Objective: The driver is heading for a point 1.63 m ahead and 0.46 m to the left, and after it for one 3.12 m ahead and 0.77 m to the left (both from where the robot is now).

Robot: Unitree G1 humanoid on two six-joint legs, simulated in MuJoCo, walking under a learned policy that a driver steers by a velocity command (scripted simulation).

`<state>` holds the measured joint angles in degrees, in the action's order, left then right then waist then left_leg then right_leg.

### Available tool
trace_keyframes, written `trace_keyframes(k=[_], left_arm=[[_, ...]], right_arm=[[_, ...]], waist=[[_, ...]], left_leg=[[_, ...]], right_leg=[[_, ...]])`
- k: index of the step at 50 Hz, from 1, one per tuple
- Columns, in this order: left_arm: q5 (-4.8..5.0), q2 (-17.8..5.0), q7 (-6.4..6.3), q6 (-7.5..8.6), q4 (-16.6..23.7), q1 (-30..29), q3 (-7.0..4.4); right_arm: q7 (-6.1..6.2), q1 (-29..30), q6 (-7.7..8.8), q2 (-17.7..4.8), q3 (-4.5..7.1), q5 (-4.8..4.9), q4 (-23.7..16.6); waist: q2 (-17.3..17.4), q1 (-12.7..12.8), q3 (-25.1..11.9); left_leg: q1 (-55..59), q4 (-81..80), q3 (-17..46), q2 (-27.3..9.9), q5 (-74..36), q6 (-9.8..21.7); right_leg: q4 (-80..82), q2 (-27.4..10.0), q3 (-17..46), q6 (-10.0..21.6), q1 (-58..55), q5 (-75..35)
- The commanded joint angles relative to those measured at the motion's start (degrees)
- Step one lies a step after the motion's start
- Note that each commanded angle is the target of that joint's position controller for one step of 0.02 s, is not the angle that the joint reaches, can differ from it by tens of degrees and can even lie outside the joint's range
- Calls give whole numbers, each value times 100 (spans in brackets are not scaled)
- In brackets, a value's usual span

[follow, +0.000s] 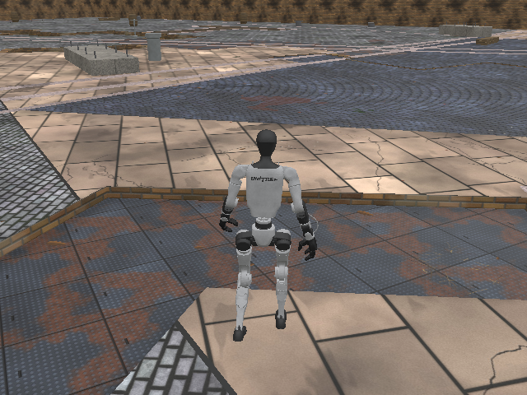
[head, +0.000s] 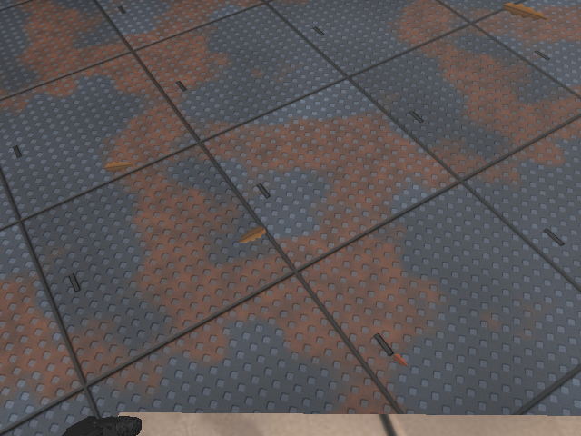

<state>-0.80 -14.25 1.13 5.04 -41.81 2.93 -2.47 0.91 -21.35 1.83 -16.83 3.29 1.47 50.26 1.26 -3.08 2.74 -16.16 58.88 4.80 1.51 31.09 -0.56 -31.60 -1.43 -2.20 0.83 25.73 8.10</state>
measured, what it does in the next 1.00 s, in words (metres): walks ahead, turning left: left foot, then right foot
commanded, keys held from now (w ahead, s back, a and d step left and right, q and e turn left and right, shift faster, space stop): q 0.54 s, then no key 0.40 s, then w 0.06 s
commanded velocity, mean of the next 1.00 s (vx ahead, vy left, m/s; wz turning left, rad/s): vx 0.08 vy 0.00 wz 0.40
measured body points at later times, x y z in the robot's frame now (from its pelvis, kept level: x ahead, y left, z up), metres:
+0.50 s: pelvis +0.10 +0.02 +0.01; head +0.14 +0.06 +0.45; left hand +0.17 +0.34 -0.12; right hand +0.33 -0.21 -0.08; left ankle +0.13 +0.12 -0.73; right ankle +0.09 -0.12 -0.65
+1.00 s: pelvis +0.13 -0.01 +0.01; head +0.14 -0.02 +0.46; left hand +0.13 +0.27 -0.11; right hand +0.36 -0.19 -0.11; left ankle +0.13 +0.13 -0.73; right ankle +0.17 -0.12 -0.73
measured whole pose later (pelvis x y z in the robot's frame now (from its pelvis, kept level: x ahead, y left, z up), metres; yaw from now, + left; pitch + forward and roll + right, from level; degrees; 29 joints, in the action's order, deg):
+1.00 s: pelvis +0.13 -0.01 +0.01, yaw +24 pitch -2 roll +0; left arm -0.8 -13.3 -0.3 0.7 -50.8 10.3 -1.4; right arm 1.0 -10.9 -2.5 -14.7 3.0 -0.9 41.9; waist 1.6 -0.1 1.6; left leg -16.7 29.2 5.3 2.0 12.6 -0.4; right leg -29.8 0.2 -0.1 0.5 11.5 16.9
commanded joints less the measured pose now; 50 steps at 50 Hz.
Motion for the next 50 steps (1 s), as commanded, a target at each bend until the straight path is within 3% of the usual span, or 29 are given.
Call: trace_keyframes(k=[1, 3, 6, 11, 15, 17, 18, 19, 20, 21, 22, 23, 24, 25, 26, 28, 30, 36, 38, 39, 40, 41, 42, 43, 45, 47, 48, 49, 50], left_arm=[[41, -642, -67, -91, 4, 875, -194], [-63, -574, -40, -52, -59, 458, -190], [-101, -762, -100, -7, -123, 136, -261], [32, -997, -229, -172, -260, 99, -343], [189, -1207, -170, -333, -355, 216, -426], [289, -1251, -156, -407, -367, 155, -449], [320, -1197, -149, -441, -413, 211, -445], [236, -1041, -124, -452, -534, 581, -417], [-12, -763, -91, -416, -324, 561, -319], [-36, -709, -113, -422, -129, 183, -274], [99, -939, -122, -451, -148, -32, -338], [176, -881, -162, -472, -146, -50, -337], [126, -881, -229, -492, -224, -14, -347], [68, -977, -281, -509, -222, -12, -384], [62, -938, -286, -516, -226, 15, -377], [112, -835, -285, -521, -276, 171, -347], [122, -722, -286, -544, -315, 178, -290], [137, -739, -192, -587, -321, 193, -242], [104, -641, -118, -541, -398, 426, -216], [43, -592, -80, -513, -450, 573, -193], [-70, -802, -71, -490, -443, 665, -209], [-122, -1199, -91, -479, -401, 438, -257], [-154, -1024, -90, -453, -375, 199, -199], [-134, -795, -98, -404, -262, -178, -119], [-22, -852, -120, -336, -374, 15, -123], [-7, -799, -154, -308, -510, 239, -78], [-28, -696, -168, -322, -585, 398, -42], [4, -744, -191, -356, -601, 511, -53], [56, -988, -218, -390, -606, 639, -127]], right_arm=[[85, 110, -40, -721, 230, 35, -555], [117, -148, -297, -478, 265, 11, -550], [130, 39, -470, -318, 268, -16, -806], [-60, 662, -466, -281, 230, -64, -1192], [-175, 1057, -607, -445, 295, -81, -1513], [-218, 1021, -647, -476, 332, -79, -1585], [-203, 868, -640, -528, 373, -96, -1564], [-119, 556, -620, -892, 509, -121, -1521], [16, 349, -599, -1646, 676, -159, -1607], [-42, 361, -489, -1457, 567, -287, -1697], [-113, 477, -361, -1226, 482, -238, -1714], [-102, 714, -275, -1091, 444, -167, -1701], [-79, 920, -256, -964, 409, -90, -1713], [-28, 1115, -277, -882, 372, -54, -1736], [7, 1172, -302, -894, 362, -97, -1775], [49, 1180, -315, -896, 365, -149, -1805], [74, 1186, -318, -886, 366, -139, -1799], [7, 1264, -387, -802, 296, -179, -1667], [-10, 1414, -406, -671, 223, -137, -1625], [-11, 1350, -404, -555, 174, -121, -1559], [-7, 1136, -378, -415, 131, -161, -1480], [-21, 831, -338, -280, 112, -219, -1493], [2, 1074, -317, -416, 136, -251, -1540], [17, 1195, -313, -559, 181, -253, -1476], [45, 1399, -349, -427, 154, -303, -1401], [32, 1313, -375, -339, 128, -289, -1328], [26, 1167, -378, -267, 103, -266, -1219], [33, 1140, -374, -304, 117, -224, -1159], [40, 1164, -336, -366, 145, -180, -1153]], waist=[[-683, 509, -1017], [-917, 156, -672], [-851, 29, -471], [-663, 234, -612], [-632, 352, -457], [-635, 254, -430], [-537, 158, -498], [35, 106, -746], [1626, 233, -997], [1610, -24, -1530], [815, -84, -1443], [544, 72, -1185], [227, 160, -1008], [287, 265, -931], [438, 329, -934], [492, 391, -1064], [483, 336, -1122], [742, 178, -837], [674, 351, -756], [568, 442, -717], [176, 353, -710], [-875, -70, -621], [-1370, 21, -467], [-1183, -5, -304], [-1058, 159, -304], [-934, 170, -248], [-854, 205, -312], [-798, 293, -176], [-878, 380, 4]], left_leg=[[-2257, 1311, 31, -466, -60, -124], [-1458, 990, -65, -624, -590, -182], [-1394, 335, -172, -648, -1188, -250], [-990, -1201, -435, -680, -2208, -109], [-915, -1795, -657, -579, -1670, 74], [-654, -2414, -826, -452, -1692, 229], [-202, -2915, -892, -306, -2155, 362], [604, -3383, -451, -401, -3685, 618], [1795, -3333, 1451, -1721, -6226, 1412], [1845, -3700, 2676, -2432, -5875, 2434], [1700, -3800, 2215, -2206, -5562, 2295], [1519, -3727, 1744, -1906, -5128, 1937], [1318, -3749, 1480, -1668, -4711, 1651], [1094, -3807, 1357, -1533, -4442, 1520], [891, -3840, 1294, -1412, -4485, 1492], [913, -3825, 1204, -1334, -4566, 1497], [855, -3784, 1140, -1285, -4380, 1470], [308, -3864, 1468, -1234, -2807, 1368], [93, -3708, 1472, -1088, -2369, 1158], [-109, -3631, 1399, -933, -2088, 934], [-354, -3281, 1153, -617, -1616, 600], [-517, -2777, 405, 81, -924, 250], [-88, -2708, 157, 59, -743, 65], [222, -2725, 166, -61, -1142, 17], [424, -3068, 163, -82, -1859, 14], [619, -3241, 242, -176, -2073, 41], [692, -3238, 164, -120, -1735, 66], [444, -3069, 3, 20, -1100, 101], [44, -2720, -259, 185, -585, 123]], right_leg=[[985, -1775, 1534, 1142, -2598, -2754], [1399, -1507, 852, 1065, -1430, -2617], [1757, -1557, 317, 1211, -1067, -2586], [1696, -1548, -305, 1134, -1459, -2228], [1308, -1775, -296, 1022, -1826, -1713], [885, -1787, -336, 809, -1964, -1635], [432, -1635, -493, 576, -1877, -1586], [-518, -1222, -797, 172, -1566, -1247], [-2428, -389, -1160, -378, 33, 1280], [-3760, 226, -93, -534, 886, 3321], [-4212, 72, 426, -453, 1048, 3141], [-4153, -32, 517, -356, 1165, 2701], [-3809, -113, 576, -332, 1178, 2323], [-3509, -149, 612, -339, 1019, 2013], [-3366, -50, 557, -368, 772, 1813], [-2798, 39, 540, -434, 519, 1623], [-2166, 34, 533, -495, 213, 1517], [-1007, 35, 416, -409, -595, 1364], [-29, 78, 282, -263, -1123, 810], [686, 57, 266, -146, -1551, 197], [977, -433, 768, 45, -1873, -205], [1114, -1173, 1550, 510, -1613, -537], [1535, -1510, 2023, 934, -790, 179], [1561, -1256, 1811, 810, -626, 639], [1450, -818, 1367, 405, -765, 1097], [1464, -692, 1212, 278, -684, 1386], [1552, -584, 1112, 244, -667, 2179], [1646, -525, 1131, 285, -657, 2925], [1779, -662, 1379, 443, -731, 3461]])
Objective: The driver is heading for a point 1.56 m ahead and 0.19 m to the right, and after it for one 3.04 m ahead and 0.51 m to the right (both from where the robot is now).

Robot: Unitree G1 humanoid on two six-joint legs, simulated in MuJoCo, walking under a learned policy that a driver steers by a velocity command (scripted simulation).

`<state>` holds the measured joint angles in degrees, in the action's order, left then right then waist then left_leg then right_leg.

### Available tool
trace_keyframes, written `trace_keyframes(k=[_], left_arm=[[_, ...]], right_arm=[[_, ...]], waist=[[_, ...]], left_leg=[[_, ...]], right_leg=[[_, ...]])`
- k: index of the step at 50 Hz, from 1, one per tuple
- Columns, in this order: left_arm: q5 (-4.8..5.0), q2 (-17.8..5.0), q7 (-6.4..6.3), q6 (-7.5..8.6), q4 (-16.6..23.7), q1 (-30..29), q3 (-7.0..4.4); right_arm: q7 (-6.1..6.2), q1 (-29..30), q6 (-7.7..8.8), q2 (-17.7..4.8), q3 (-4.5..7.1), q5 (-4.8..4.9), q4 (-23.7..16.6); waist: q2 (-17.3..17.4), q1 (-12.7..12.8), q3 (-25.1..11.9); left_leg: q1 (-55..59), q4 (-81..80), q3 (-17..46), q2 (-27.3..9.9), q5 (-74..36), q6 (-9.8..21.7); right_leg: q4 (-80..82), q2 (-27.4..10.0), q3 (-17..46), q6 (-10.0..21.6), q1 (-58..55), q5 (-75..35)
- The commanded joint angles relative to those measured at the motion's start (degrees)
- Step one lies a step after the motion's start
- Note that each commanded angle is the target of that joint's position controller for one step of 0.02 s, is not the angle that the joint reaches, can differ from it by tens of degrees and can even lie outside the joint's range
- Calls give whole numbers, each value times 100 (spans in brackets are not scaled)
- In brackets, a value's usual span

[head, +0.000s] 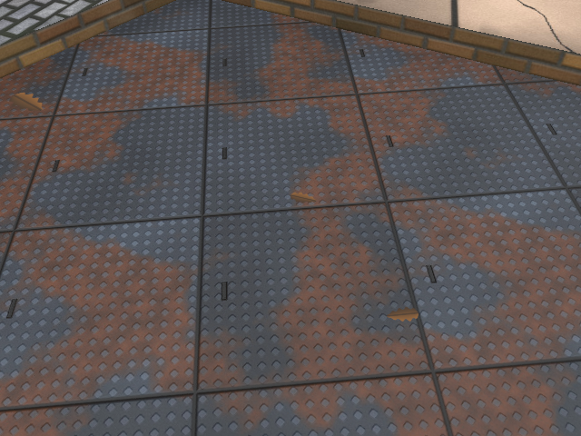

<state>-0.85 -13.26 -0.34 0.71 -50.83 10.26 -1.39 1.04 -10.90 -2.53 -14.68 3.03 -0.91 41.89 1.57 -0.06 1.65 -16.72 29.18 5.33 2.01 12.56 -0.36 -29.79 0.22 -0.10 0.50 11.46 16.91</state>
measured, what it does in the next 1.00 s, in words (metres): goes down: right foot 0.14 m lower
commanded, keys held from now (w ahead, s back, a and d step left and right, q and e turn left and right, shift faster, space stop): w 1.00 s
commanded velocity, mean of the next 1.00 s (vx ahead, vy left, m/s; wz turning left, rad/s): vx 0.41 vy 0.00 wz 0.02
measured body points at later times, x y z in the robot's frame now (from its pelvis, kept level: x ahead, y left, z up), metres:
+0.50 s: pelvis +0.16 +0.05 +0.01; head +0.18 +0.07 +0.46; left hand +0.33 +0.31 -0.10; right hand +0.14 -0.21 -0.11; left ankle +0.07 +0.14 -0.74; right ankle +0.28 -0.12 -0.68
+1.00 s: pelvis +0.49 -0.05 -0.15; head +0.52 -0.05 +0.30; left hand +0.51 +0.21 -0.29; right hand +0.57 -0.30 -0.27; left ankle +0.43 +0.08 -0.64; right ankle +0.50 -0.14 -0.88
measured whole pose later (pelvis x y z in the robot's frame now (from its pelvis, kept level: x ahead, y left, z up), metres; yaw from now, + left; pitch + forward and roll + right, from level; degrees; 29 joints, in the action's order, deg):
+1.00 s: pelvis +0.49 -0.05 -0.15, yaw -2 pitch +2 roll -1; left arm -0.2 -13.7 2.8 3.6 -58.2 18.1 -2.2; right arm 2.9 -16.2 3.6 -12.8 1.1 2.2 45.4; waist 0.6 0.1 1.2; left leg -43.5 106.8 1.3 -2.6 33.2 -0.8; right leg -32.5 2.7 -2.3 3.8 19.1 16.1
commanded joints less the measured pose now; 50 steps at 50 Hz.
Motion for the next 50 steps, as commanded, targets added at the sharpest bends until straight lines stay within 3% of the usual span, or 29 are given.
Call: trace_keyframes(k=[1, 3, 5, 8, 10, 11, 12, 13, 14, 16, 18, 23, 24, 26, 29, 31, 32, 35, 37, 39, 40, 41, 42, 43, 44, 45, 46, 48, 50], left_arm=[[102, -1272, -104, 21, 298, 51, -294], [157, -1458, -175, 27, 262, 196, -386], [184, -1313, -170, 55, 211, 356, -381], [301, -1262, -80, 52, 268, 14, -386], [265, -1085, -18, 31, 224, -18, -344], [214, -823, 20, 70, 229, -90, -262], [129, -322, 74, 155, 404, -172, -119], [279, -617, 66, 286, 642, -364, -193], [383, -936, 82, 381, 621, -355, -281], [300, -968, 116, 477, 463, -248, -314], [205, -897, 165, 466, 422, -305, -332], [104, -435, 229, 430, 767, -1082, -181], [94, -597, 278, 460, 604, -786, -262], [176, -761, 323, 486, 675, -957, -313], [137, -744, 494, 624, 964, -1639, -317], [81, -506, 645, 644, 1124, -2064, -225], [125, -450, 694, 611, 1153, -1986, -215], [237, -468, 686, 501, 1124, -1870, -204], [189, -579, 631, 503, 1006, -1662, -244], [111, -832, 536, 529, 720, -882, -370], [105, -1064, 465, 530, 409, 86, -495], [78, -1210, 439, 514, 59, 1188, -588], [-130, -1557, 467, 498, -167, 1869, -485], [-58, -1580, 488, 390, -203, 2427, -519], [159, -1784, 470, 260, -479, 2676, -645], [220, -1551, 387, 216, -509, 2183, -562], [222, -1227, 280, 251, -286, 1280, -427], [59, -821, 262, 418, -263, 591, -210], [2, -648, 301, 486, -338, 221, -93]], right_arm=[[21, 179, 166, -643, 202, 100, -314], [-20, 353, 329, -583, 196, 158, -343], [-85, 354, 458, -541, 196, 212, -331], [-165, 16, 600, -451, 190, 228, -135], [-161, -871, 605, -482, 273, 202, 295], [-133, -1426, 596, -643, 345, 223, 432], [-65, -2004, 605, -1216, 462, 161, 440], [-159, -2113, 676, -1375, 451, 98, 401], [-180, -1678, 748, -1085, 343, 112, 285], [-173, -1188, 800, -865, 252, 89, 125], [-150, -1181, 774, -716, 178, 92, 133], [-19, -1504, 709, -895, 212, 109, 358], [-1, -1586, 748, -986, 239, -13, 359], [-1, -1520, 800, -811, 192, 48, 316], [127, -2059, 791, -730, 209, 110, 634], [209, -1875, 740, -693, 217, 137, 595], [209, -1876, 733, -662, 202, 177, 596], [185, -1868, 641, -693, 229, 211, 589], [175, -1915, 594, -707, 238, 250, 583], [160, -1949, 578, -875, 236, 134, 592], [110, -1741, 567, -987, 244, 138, 588], [43, -1694, 645, -795, 197, 136, 741], [-31, -2628, 714, 47, 5, 182, 898], [-58, -3035, 929, -165, -99, 545, 957], [-13, -2345, 991, -395, -60, 661, 499], [130, -1559, 945, -388, -90, 649, 263], [245, -1001, 898, -514, -79, 536, 106], [271, -801, 715, -388, -92, 234, -58], [156, -676, 580, 40, -212, 243, -251]], waist=[[-917, 159, 302], [-987, 284, 601], [-922, 355, 635], [-835, 103, 399], [-716, -272, 60], [-384, -525, -80], [1159, -643, -368], [1574, -624, -341], [867, -410, 93], [400, -213, 257], [407, -168, 218], [316, -305, 120], [365, -211, -217], [234, -183, 12], [210, -365, 401], [28, -482, 698], [57, -517, 601], [30, -564, 771], [-109, -606, 764], [-93, -395, 218], [-108, 123, -266], [-444, 761, -906], [-2143, 546, -1895], [-2240, 779, -3213], [-1823, 922, -3457], [-833, 680, -2722], [-314, 510, -1546], [97, 0, -903], [-207, -434, -181]], left_leg=[[-397, 577, -503, 171, 1333, 112], [-1132, 1211, -455, -211, 993, 127], [-1670, 1509, -381, -460, 1322, 165], [-434, 366, -747, -343, 675, 240], [1160, -68, -1036, -1, -43, 196], [1837, -247, -560, -275, 192, 316], [2547, -1153, 1679, -1621, 1204, 896], [2526, -1973, 3728, -2402, 2252, 1633], [2331, -1941, 3468, -2425, 2547, 1657], [1983, -1937, 2187, -1880, 1549, 1285], [1816, -1996, 1363, -1589, 243, 1093], [1457, -2049, 174, -1178, -1759, 1097], [1431, -1812, 75, -1316, -2094, 1150], [1319, -1744, -63, -1195, -1581, 1121], [2663, -1224, 373, -1693, -1306, 1057], [1651, -1003, -18, -1349, -428, 871], [1337, -889, -85, -1296, -153, 855], [1313, -320, -21, -1281, -120, 761], [1904, 334, 35, -1288, -603, 667], [2131, 1589, 112, -1157, -1937, 640], [1578, 2856, -5, -979, -2563, 534], [182, 4689, -174, -609, -1768, 212], [-2495, 7983, 35, 92, 4061, -192], [-3048, 8821, 1048, 278, 4020, -174], [-3722, 8701, 729, 183, 3361, -261], [-4229, 8458, 74, -264, 2589, -224], [-4387, 8429, -350, -451, 1947, -212], [-3781, 8427, -177, -798, 1868, -115], [-3486, 7175, 78, -1170, 1704, 204]], right_leg=[[1845, -1158, 1576, 704, 547, 2983], [2066, -1833, 2309, 1128, 217, 2814], [2033, -1919, 2352, 1263, -274, 2249], [1826, -1420, 1468, 1032, 117, 1346], [1199, -1045, 946, 857, 857, 1040], [329, -797, 600, 652, 1318, 720], [-1896, -158, -135, 183, 2314, 785], [-3057, 209, 252, 179, 3234, 1501], [-3699, -202, 533, 296, 3709, 1215], [-3474, -549, 483, 420, 3584, 207], [-2877, -721, 407, 335, 3266, -386], [-1114, -362, -43, -11, 2555, -1611], [-1776, -342, -15, -40, 2213, -2242], [-1461, -418, 116, 58, 2488, -2723], [-940, -678, 561, 312, 4125, -2812], [-5, -587, 362, 335, 3267, -3928], [131, -482, 286, 309, 2809, -4254], [487, -504, 369, 227, 2426, -4030], [925, -609, 386, 211, 2531, -3901], [1039, -410, 130, 236, 1581, -3693], [1107, -274, -168, 312, 154, -3842], [771, -574, -133, 541, -1977, -4541], [-1479, -1693, 784, 1236, -4673, -7292], [-1688, -2164, 2153, 1929, -5466, -6678], [-161, -2588, 3267, 2284, -5254, -3411], [734, -2559, 3581, 2121, -4422, -1083], [1303, -2521, 3627, 2087, -2881, -751], [1157, -2560, 3251, 2075, -727, -1539], [1319, -1958, 2043, 1628, 889, -1314]])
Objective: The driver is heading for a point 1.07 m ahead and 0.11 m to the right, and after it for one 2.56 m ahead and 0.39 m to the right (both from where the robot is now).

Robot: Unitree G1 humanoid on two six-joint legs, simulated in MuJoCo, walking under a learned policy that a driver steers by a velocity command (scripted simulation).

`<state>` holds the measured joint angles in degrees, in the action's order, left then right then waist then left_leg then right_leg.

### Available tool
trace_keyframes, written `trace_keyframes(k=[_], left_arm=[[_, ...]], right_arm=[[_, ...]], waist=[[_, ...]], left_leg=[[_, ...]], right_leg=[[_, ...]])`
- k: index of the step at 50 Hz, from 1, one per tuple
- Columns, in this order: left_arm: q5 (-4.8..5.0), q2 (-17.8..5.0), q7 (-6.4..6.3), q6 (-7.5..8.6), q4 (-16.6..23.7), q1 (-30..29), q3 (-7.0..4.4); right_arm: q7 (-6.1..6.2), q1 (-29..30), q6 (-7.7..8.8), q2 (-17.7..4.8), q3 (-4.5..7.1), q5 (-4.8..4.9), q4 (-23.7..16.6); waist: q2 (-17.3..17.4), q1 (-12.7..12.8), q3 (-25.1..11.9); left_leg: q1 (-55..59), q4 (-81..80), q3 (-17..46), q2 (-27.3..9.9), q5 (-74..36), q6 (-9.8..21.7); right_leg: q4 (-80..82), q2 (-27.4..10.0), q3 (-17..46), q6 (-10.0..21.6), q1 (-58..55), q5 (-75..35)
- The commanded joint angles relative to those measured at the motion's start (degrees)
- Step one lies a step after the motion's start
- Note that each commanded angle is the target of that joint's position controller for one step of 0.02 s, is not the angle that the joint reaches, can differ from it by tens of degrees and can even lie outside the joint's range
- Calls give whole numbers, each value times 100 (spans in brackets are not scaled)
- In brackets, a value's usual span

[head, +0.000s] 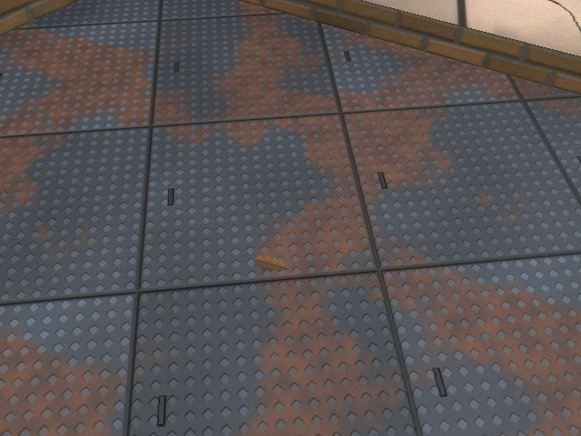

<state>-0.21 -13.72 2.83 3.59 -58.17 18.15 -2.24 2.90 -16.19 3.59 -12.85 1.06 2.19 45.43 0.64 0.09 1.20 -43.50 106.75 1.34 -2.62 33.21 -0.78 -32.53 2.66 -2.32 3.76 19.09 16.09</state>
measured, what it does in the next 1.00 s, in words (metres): walks ahead: left foot, then right foot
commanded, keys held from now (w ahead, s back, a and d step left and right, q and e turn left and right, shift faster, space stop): w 1.00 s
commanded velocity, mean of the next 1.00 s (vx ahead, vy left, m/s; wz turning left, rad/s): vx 0.50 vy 0.00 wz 0.00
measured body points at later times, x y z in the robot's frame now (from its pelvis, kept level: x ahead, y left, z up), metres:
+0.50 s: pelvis +0.31 +0.06 +0.01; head +0.33 +0.06 +0.46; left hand +0.40 +0.33 -0.12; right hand +0.38 -0.21 -0.10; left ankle +0.33 +0.14 -0.73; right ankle +0.34 -0.11 -0.65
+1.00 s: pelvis +0.60 -0.02 +0.01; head +0.62 -0.03 +0.46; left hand +0.68 +0.25 -0.11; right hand +0.69 -0.30 -0.12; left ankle +0.57 +0.13 -0.65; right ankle +0.62 -0.10 -0.73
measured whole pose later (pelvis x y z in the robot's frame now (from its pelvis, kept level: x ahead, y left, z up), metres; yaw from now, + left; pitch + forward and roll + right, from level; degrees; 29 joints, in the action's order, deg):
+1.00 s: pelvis +0.60 -0.02 +0.01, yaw +0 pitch +2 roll +0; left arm -0.2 -14.0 1.7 5.2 -50.7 13.7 -3.3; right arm 0.4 -13.3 5.1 -16.0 3.5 0.9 51.3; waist 2.0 1.0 0.9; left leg -29.9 63.1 1.6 -4.7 17.8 1.9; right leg -20.9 3.3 -2.5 3.8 14.4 8.5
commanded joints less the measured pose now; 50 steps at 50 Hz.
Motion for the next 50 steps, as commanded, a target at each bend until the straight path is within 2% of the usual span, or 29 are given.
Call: trace_keyframes(k=[1, 2, 3, 4, 7, 10, 12, 13, 14, 15, 16, 17, 18, 19, 20, 22, 24, 27, 31, 35, 38, 40, 41, 42, 43, 44, 46, 48, 50], left_arm=[[-45, -460, -77, 222, 293, -529, 36], [-47, -447, -160, 252, 395, -763, 90], [-116, -546, -256, 259, 455, -709, 63], [-86, -637, -315, 290, 452, -492, 41], [174, -1076, -416, 252, 256, 191, -104], [171, -948, -397, 42, 48, 834, -159], [106, -1002, -367, -71, 39, 935, -218], [80, -1048, -351, -104, 88, 818, -241], [12, -938, -347, -119, 189, 716, -202], [-110, -438, -317, -33, 333, 1103, -39], [-21, -95, -221, 115, 298, 1366, 100], [210, -794, -182, 200, 400, 693, -116], [289, -993, -204, 245, 700, -56, -181], [215, -939, -240, 228, 782, -361, -194], [129, -807, -265, 187, 790, -307, -209], [78, -582, -293, 62, 702, -2, -202], [40, -494, -316, -2, 760, -112, -198], [-15, -491, -318, 18, 1019, -772, -200], [28, -366, -257, 74, 1272, -1585, -132], [92, -452, -155, 116, 1525, -2143, -115], [96, -642, -85, 182, 1594, -2022, -166], [73, -990, -116, 210, 1233, -782, -365], [16, -1430, -156, 217, 1011, 343, -501], [41, -1865, -124, 179, 834, 768, -601], [110, -1283, -103, 168, 860, 782, -440], [103, -1025, -119, 184, 962, 249, -352], [8, -735, -122, 202, 1108, -465, -259], [-48, -574, -112, 234, 1092, -579, -211], [18, -704, -138, 274, 999, -470, -246]], right_arm=[[-69, 110, -16, -27, -43, -84, -706], [-118, 444, 38, -273, 0, -103, -924], [-135, 537, 73, -375, 42, -278, -884], [-151, 702, 121, -267, 45, -377, -837], [-256, 1417, 153, -145, 12, -60, -1025], [-384, 1962, 165, -269, 80, -96, -1148], [-441, 1798, 168, -392, 162, -117, -1164], [-450, 1316, 174, -572, 262, -155, -1035], [-425, 284, 178, -897, 415, -178, -760], [-406, -702, 162, -1400, 548, -255, -597], [-466, -1273, 134, -1517, 607, -140, -291], [-442, -1200, 108, -1150, 499, -141, -248], [-392, -495, 103, -1026, 437, -168, -343], [-392, 7, 108, -887, 379, -220, -430], [-404, 313, 137, -773, 366, -257, -449], [-431, 510, 230, -623, 341, -271, -383], [-404, 393, 285, -768, 373, -236, -238], [-308, 14, 259, -920, 410, -209, 26], [-232, -327, 211, -1037, 434, -123, 296], [-219, -672, 148, -1072, 453, -89, 600], [-200, -609, 66, -1187, 500, -80, 699], [-204, -447, 15, -1085, 443, -93, 674], [-196, -468, 10, -865, 330, -200, 531], [-263, -1216, 133, -172, 117, -209, 503], [-293, -962, 257, -741, 240, -85, 610], [-310, -382, 337, -1082, 331, 25, 434], [-236, 165, 340, -990, 352, -104, 333], [-231, 47, 227, -787, 359, -141, 344], [-227, 97, 132, -602, 329, -149, 315]], waist=[[-394, -422, 125], [-392, -567, 467], [-398, -413, 357], [-434, -246, 132], [-420, 71, 262], [-244, 409, 539], [-429, 282, 283], [-516, -5, -23], [-437, -465, -736], [422, -583, -1834], [1456, -611, -2720], [989, -744, -2088], [718, -611, -1066], [249, -405, -532], [303, -144, -356], [397, 140, -414], [329, 193, -343], [203, 18, -124], [264, -257, 61], [313, -417, 240], [429, -240, 137], [386, 379, -582], [-159, 764, -1481], [-1718, 453, -2220], [-1337, 644, -2199], [-1032, 602, -1324], [-371, 298, -536], [-532, 19, -467], [-455, -55, -335]], left_leg=[[-1094, -918, 510, -700, -967, 286], [-691, -2854, 416, -721, -2095, 232], [478, -4393, 1, -515, -3346, 122], [1500, -5242, -188, -327, -4316, 16], [1367, -6980, -75, -136, -4559, -129], [678, -7831, -163, 9, -4067, 148], [1073, -7903, -261, 154, -3352, 382], [1740, -7901, -358, 298, -3089, 538], [3257, -7587, -283, 222, -3519, 767], [5806, -7158, 1398, -1098, -3857, 1484], [6993, -8330, 3951, -2033, -1966, 2129], [6696, -8764, 3952, -1804, -978, 1849], [5648, -8964, 3130, -1624, -1254, 1587], [4580, -9192, 2494, -1437, -1942, 1523], [3889, -9343, 2101, -1258, -2442, 1471], [3317, -9606, 1537, -991, -2805, 1399], [3158, -9788, 1200, -978, -3188, 1469], [3335, -9935, 889, -951, -3400, 1440], [3331, -9935, 363, -718, -3251, 1217], [3935, -9697, 436, -996, -3179, 1155], [4430, -9235, 534, -1217, -3863, 1016], [4232, -7833, 209, -834, -5379, 793], [3184, -6085, -94, -470, -4297, 571], [819, -4031, -155, 572, -826, 180], [126, -3271, 611, 422, -10, 238], [-266, -3161, 554, 119, -463, 343], [146, -3795, 322, -356, -1335, 335], [711, -4214, 354, -527, -1675, 313], [689, -4616, 281, -594, -1831, 224]], right_leg=[[1648, -1998, 1967, 1138, 280, -1464], [1998, -1403, 1214, 836, 870, -1308], [2182, -903, 524, 716, 1372, -1525], [2253, -705, 286, 670, 1557, -1719], [2617, -1274, 673, 766, -147, -1815], [2090, -1614, 782, 598, -1770, -2349], [1497, -1680, 806, 489, -2212, -3245], [849, -1521, 689, 400, -2233, -4069], [-319, -1222, 445, 272, -1708, -4268], [-2404, -709, 219, -18, 288, -2400], [-3978, 77, 593, -233, 1827, 1620], [-4456, -198, 966, -146, 2583, 1613], [-4327, -476, 742, -84, 2875, 988], [-4011, -711, 641, -86, 2593, 465], [-3606, -890, 687, -130, 2178, 165], [-3177, -1007, 698, -191, 1528, -69], [-2794, -1024, 635, -275, 1603, -366], [-1758, -1025, 607, -404, 2030, -1263], [-365, -762, 383, -434, 1607, -2280], [175, -660, 396, -310, 1617, -2074], [415, -557, 316, -70, 1289, -1356], [568, -286, 43, 218, -481, -1213], [366, -1193, 1059, 602, -2292, -1451], [957, -2442, 3761, 1597, -4286, -348], [1453, -2429, 4383, 1572, -4272, 423], [1534, -2219, 3506, 1285, -3566, 219], [1802, -1813, 2377, 1049, -2063, -1026], [2084, -1606, 1905, 979, -1473, -1629], [2308, -1601, 1602, 1035, -1247, -1912]])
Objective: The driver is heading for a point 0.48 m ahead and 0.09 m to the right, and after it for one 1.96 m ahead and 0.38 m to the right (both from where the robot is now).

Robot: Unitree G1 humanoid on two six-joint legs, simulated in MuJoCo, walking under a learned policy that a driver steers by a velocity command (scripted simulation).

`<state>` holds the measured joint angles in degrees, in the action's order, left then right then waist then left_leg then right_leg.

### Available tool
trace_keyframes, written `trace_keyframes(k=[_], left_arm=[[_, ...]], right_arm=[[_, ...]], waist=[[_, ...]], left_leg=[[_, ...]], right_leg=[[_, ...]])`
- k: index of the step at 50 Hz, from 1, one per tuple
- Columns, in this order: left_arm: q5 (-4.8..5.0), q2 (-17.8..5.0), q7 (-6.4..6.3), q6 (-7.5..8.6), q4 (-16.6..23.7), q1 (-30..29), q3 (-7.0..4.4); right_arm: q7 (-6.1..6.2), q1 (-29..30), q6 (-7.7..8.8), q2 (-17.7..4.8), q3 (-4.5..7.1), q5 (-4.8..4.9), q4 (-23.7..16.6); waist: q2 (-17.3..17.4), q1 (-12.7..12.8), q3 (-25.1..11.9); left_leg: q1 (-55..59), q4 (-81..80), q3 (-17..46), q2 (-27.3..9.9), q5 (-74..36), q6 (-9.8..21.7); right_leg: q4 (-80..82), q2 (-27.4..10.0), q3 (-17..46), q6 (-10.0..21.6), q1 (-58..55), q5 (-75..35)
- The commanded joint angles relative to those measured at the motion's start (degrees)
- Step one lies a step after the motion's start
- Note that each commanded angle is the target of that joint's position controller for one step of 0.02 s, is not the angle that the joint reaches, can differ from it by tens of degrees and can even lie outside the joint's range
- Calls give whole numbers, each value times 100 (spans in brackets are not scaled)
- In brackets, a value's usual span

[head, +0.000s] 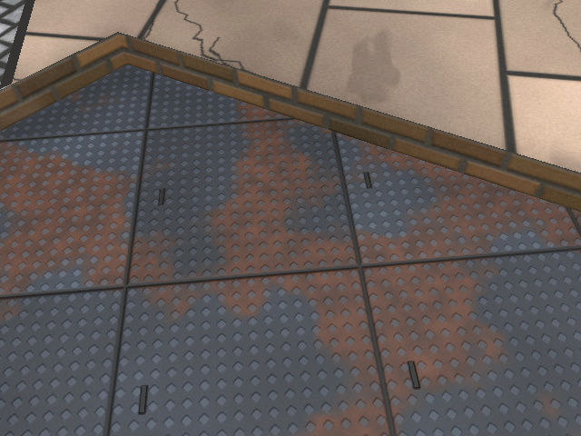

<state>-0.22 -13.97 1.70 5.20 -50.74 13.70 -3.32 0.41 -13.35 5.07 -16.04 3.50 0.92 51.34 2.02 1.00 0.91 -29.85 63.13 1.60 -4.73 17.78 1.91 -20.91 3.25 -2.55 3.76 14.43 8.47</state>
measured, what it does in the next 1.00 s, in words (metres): walks ahead, turning right: left foot, then right foot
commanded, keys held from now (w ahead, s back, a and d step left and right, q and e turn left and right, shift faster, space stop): w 0.32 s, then w+e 0.18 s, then e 0.48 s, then no key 0.02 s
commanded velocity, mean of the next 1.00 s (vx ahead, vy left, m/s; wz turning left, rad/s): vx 0.35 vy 0.00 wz -0.27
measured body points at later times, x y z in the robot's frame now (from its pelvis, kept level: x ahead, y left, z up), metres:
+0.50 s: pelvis +0.28 +0.06 -0.01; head +0.31 +0.07 +0.44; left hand +0.32 +0.33 -0.15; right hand +0.41 -0.21 -0.12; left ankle +0.34 +0.15 -0.74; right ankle +0.19 -0.09 -0.66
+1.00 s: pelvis +0.45 +0.01 -0.01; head +0.50 -0.02 +0.43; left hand +0.67 +0.24 -0.11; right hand +0.52 -0.30 -0.14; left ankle +0.44 +0.16 -0.66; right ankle +0.52 -0.09 -0.74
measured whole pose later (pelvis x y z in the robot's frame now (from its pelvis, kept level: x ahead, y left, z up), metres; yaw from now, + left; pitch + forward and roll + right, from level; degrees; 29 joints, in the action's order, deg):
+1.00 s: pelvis +0.45 +0.01 -0.01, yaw -18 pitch +3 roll +1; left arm 0.1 -16.4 0.2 0.2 -40.9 9.1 -4.9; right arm 1.8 -3.3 0.9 -16.9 3.6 -0.1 48.0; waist 1.0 1.1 4.1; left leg -28.4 66.8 1.8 -0.1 27.8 -2.3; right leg -27.8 4.4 1.2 4.6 24.8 5.3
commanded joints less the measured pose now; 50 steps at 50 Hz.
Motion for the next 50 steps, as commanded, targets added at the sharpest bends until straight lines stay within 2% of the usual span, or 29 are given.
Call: trace_keyframes(k=[1, 3, 7, 12, 15, 16, 17, 18, 19, 20, 21, 22, 23, 25, 27, 29, 32, 34, 37, 40, 41, 42, 43, 44, 45, 46, 47, 48, 50], left_arm=[[30, -766, -52, 119, 210, 51, -163], [38, -855, -110, 91, 122, 214, -184], [84, -881, -168, 45, -39, 547, -164], [114, -934, -189, -71, -337, 1074, -173], [119, -1054, -233, -160, -386, 1014, -219], [117, -1109, -242, -184, -363, 913, -233], [117, -1042, -240, -214, -347, 851, -203], [62, -875, -239, -215, -231, 779, -120], [45, -245, -193, -117, -140, 1389, 77], [122, -376, -169, 2, -241, 1361, 62], [292, -938, -164, 55, -106, 844, -112], [331, -957, -191, 56, -10, 494, -130], [276, -863, -232, 13, 21, 319, -150], [220, -570, -262, -168, -57, 594, -172], [202, -402, -292, -306, -26, 633, -176], [130, -433, -313, -360, 144, 481, -213], [62, -292, -192, -331, 394, -27, -160], [50, -255, -88, -334, 589, -408, -132], [37, -430, 33, -402, 859, -626, -181], [20, -701, 107, -438, 962, -282, -299], [27, -872, 93, -408, 861, 214, -398], [19, -1335, -14, -387, 823, 614, -558], [-1, -1857, -151, -428, 913, 559, -629], [-85, -1683, -101, -390, 1115, 545, -530], [-47, -1411, -63, -368, 1270, 240, -469], [60, -1217, -91, -360, 1308, -120, -419], [120, -1064, -133, -385, 1345, -345, -369], [101, -1007, -182, -421, 1373, -486, -347], [-27, -1033, -237, -463, 1448, -541, -348]], right_arm=[[27, -12, -42, -268, 82, -50, -340], [21, 374, -55, -245, 74, -87, -464], [-49, 1143, -12, -115, 3, -45, -640], [-201, 1957, 44, -159, -43, 14, -923], [-283, 1866, 86, -344, 2, 16, -975], [-282, 1529, 94, -476, 62, 6, -893], [-254, 804, 100, -670, 179, -15, -674], [-196, -298, 107, -989, 306, -88, -404], [-150, -1052, 71, -1537, 451, -167, -271], [-145, -1123, 33, -1091, 315, -99, -241], [-121, -661, 36, -797, 214, -57, -285], [-104, -195, 47, -615, 158, -62, -370], [-123, 152, 76, -407, 100, -84, -369], [-153, 467, 142, -262, 67, -181, -327], [-154, 576, 201, -326, 88, -227, -274], [-74, 644, 198, -469, 125, -254, -228], [88, 646, 91, -624, 152, -212, -205], [175, 454, 7, -743, 173, -164, -138], [225, 376, -150, -893, 229, -36, -85], [275, 560, -297, -1002, 301, 86, -172], [282, 606, -344, -942, 290, 104, -209], [246, 279, -349, -837, 254, -16, -218], [152, -79, -310, -247, 76, -365, -395], [52, -185, -248, -433, 50, -228, -435], [10, 264, -238, -719, 126, -12, -485], [42, 549, -261, -698, 127, 14, -560], [119, 673, -315, -689, 143, -74, -524], [174, 712, -379, -763, 176, -126, -564], [193, 565, -454, -671, 174, -121, -535]], waist=[[-525, -133, -209], [-456, -60, -70], [-519, 174, 113], [-505, 404, 362], [-618, 184, 220], [-716, -26, -9], [-677, -408, -436], [-505, -857, -1199], [703, -788, -2148], [1038, -843, -2516], [685, -806, -1524], [420, -625, -909], [230, -454, -447], [486, -112, -150], [331, 36, 51], [263, 150, 101], [254, 12, 34], [177, -160, -58], [195, -174, -124], [270, 93, -269], [90, 354, -501], [-623, 459, -849], [-2030, -59, -1302], [-1648, 77, -2399], [-908, 225, -2075], [-519, 124, -1491], [-194, 19, -1091], [-305, -106, -892], [-615, -231, -853]], left_leg=[[-816, -520, 221, -391, -505, -106], [-1018, -1192, 172, -374, -1129, -192], [-667, -2559, -65, -137, -2324, -175], [-821, -3292, -121, 43, -2214, -52], [-496, -3519, -170, 170, -1571, 159], [80, -3558, -316, 340, -1400, 255], [1199, -3700, -425, 486, -1510, 407], [3010, -3392, 90, -27, -1798, 697], [5466, -3535, 2483, -1586, -1115, 1555], [5595, -4297, 3824, -1986, -570, 1721], [4765, -4469, 2988, -1783, -238, 1377], [3849, -4680, 2197, -1562, -325, 1142], [3044, -4972, 1644, -1331, -495, 1004], [2103, -5409, 917, -1068, -752, 856], [1712, -5474, 265, -1013, -2278, 909], [1667, -5331, -359, -942, -3682, 893], [1654, -5223, -1061, -676, -3923, 750], [1989, -5101, -1133, -787, -3982, 774], [2655, -4691, -1094, -1075, -4017, 716], [2912, -3673, -1103, -1142, -4762, 504], [2813, -2806, -1239, -899, -4682, 304], [2142, -1478, -1347, -440, -3472, -94], [236, 453, -1269, 465, 1640, -518], [-458, 1629, 45, 900, 2513, -559], [-765, 1733, 393, 629, 2025, -441], [-919, 1402, 361, 440, 1504, -400], [-833, 960, 354, 263, 1163, -415], [-534, 556, 378, 197, 952, -414], [-97, 1, 267, 301, 727, -437]], right_leg=[[1237, -1657, 1505, 1054, -743, -1288], [1334, -1579, 1241, 993, -763, -1484], [1414, -1267, 697, 728, -699, -1366], [1161, -1598, 757, 712, -1567, -1411], [677, -1806, 795, 586, -2079, -2327], [293, -1756, 730, 522, -2095, -3233], [-524, -1524, 615, 407, -1851, -3896], [-1866, -1235, 480, 241, -851, -3192], [-4196, -303, 119, -213, 1593, -542], [-5132, -59, 900, -199, 2360, 2481], [-5486, -402, 1052, -123, 2822, 2237], [-5278, -719, 875, -94, 2778, 1691], [-4916, -899, 787, -114, 2586, 1317], [-4570, -1122, 834, -139, 1925, 862], [-4419, -1075, 813, -253, 1812, 663], [-3926, -996, 749, -370, 1954, 215], [-2568, -891, 335, -396, 1591, -877], [-2032, -809, 183, -386, 1508, -1223], [-1642, -758, 152, -261, 1605, -803], [-1323, -455, -94, 24, 1169, -27], [-803, -226, -198, 188, 496, -418], [-463, -485, 451, 469, -592, -2517], [-974, -1849, 2347, 1339, -2140, -5513], [-456, -2524, 3955, 2230, -2720, -4222], [-203, -2254, 3473, 1984, -2359, -3342], [-82, -1971, 2943, 1632, -1775, -2492], [65, -1759, 2652, 1362, -1143, -1875], [192, -1602, 2506, 1241, -589, -1461], [307, -1395, 2291, 1137, -165, -1423]])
